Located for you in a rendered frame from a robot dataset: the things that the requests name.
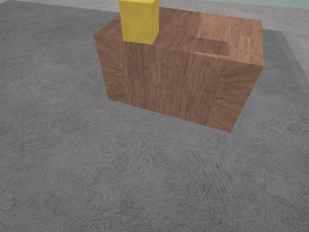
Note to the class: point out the carton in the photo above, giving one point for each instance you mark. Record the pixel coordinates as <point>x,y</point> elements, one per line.
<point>139,20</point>

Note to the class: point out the pedestal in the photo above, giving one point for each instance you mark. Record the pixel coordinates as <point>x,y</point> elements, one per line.
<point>200,68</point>

